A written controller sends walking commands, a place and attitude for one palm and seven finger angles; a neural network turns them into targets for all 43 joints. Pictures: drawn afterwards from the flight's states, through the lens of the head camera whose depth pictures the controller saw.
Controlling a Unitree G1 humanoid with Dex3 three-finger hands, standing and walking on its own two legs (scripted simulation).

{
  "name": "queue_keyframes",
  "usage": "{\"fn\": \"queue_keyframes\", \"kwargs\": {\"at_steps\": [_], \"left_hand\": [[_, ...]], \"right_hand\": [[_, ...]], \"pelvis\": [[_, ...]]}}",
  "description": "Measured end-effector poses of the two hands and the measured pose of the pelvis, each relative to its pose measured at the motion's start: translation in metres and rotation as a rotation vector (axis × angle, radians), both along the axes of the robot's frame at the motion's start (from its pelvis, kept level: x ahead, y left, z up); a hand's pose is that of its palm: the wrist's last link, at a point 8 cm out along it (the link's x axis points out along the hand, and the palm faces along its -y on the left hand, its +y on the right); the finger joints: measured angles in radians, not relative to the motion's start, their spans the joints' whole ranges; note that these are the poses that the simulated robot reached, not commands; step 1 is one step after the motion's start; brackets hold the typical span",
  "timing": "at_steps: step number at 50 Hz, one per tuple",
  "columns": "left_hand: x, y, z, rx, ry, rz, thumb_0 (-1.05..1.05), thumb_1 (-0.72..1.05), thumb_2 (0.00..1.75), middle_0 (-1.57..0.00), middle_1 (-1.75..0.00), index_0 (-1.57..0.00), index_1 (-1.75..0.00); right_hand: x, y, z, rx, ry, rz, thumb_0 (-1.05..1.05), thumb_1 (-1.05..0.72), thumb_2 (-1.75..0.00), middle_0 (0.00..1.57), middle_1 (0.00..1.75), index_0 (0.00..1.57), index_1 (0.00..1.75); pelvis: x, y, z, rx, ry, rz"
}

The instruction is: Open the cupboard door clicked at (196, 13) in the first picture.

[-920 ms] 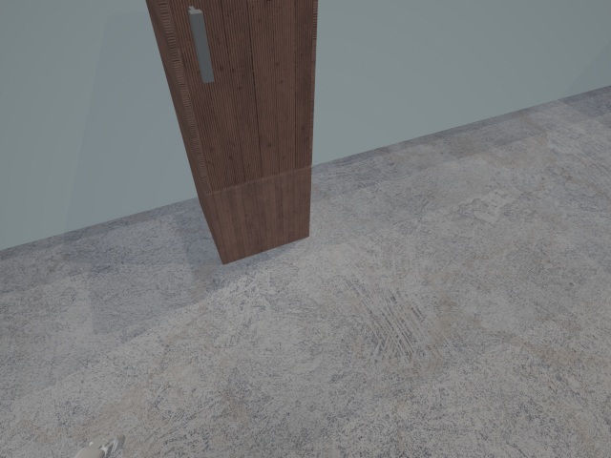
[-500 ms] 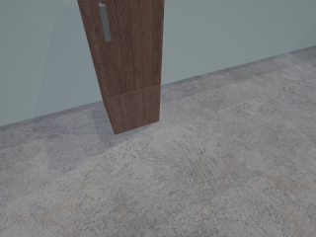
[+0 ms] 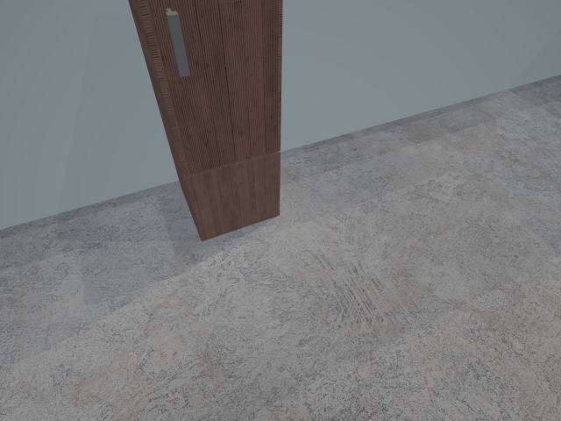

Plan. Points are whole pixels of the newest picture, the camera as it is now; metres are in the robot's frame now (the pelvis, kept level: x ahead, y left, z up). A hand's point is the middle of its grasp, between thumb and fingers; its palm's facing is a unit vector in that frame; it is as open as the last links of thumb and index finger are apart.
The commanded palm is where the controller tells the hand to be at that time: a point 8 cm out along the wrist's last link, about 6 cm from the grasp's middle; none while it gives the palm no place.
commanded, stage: look at it before walking up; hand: left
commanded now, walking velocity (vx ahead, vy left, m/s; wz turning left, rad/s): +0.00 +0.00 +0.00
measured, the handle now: (176, 42) +0.97 +0.33 +0.11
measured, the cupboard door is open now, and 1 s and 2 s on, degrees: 0 0 0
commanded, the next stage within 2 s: walk to a spot facing it in 0.52 s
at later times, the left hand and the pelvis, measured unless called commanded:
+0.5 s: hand out of the picture +0.08 +0.24 -0.15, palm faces -0.03 -0.94 -0.34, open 7.4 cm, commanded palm none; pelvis +0.01 -0.01 +0.00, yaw +0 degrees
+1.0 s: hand out of the picture +0.07 +0.19 -0.18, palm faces -0.14 -0.95 -0.27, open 7.4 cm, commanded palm none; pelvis -0.01 -0.02 -0.02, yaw -10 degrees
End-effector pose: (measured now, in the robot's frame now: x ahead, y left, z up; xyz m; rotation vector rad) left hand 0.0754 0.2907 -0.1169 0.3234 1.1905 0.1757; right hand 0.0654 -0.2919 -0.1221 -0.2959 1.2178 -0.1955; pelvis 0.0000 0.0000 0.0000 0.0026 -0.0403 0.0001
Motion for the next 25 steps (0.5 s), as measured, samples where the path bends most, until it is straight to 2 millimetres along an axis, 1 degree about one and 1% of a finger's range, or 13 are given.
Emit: {"fn": "queue_keyframes", "kwargs": {"at_steps": [11,25], "left_hand": [[0.006,-0.004,0.002,0.000,-0.008,-0.003,0.01,0.91,0.90,-0.20,-0.30,-0.21,-0.29],[0.003,-0.006,0.001,0.000,0.006,0.006,0.01,0.91,0.90,-0.20,-0.30,-0.21,-0.29]], "right_hand": [[0.008,-0.003,0.001,-0.001,-0.013,0.004,0.01,-0.91,-0.89,0.21,0.30,0.20,0.30],[0.013,-0.008,0.003,-0.008,-0.011,0.008,0.01,-0.91,-0.89,0.21,0.30,0.20,0.30]], "pelvis": [[0.003,-0.003,0.001,0.001,0.002,-0.001],[0.006,-0.006,0.002,0.000,0.000,0.000]]}}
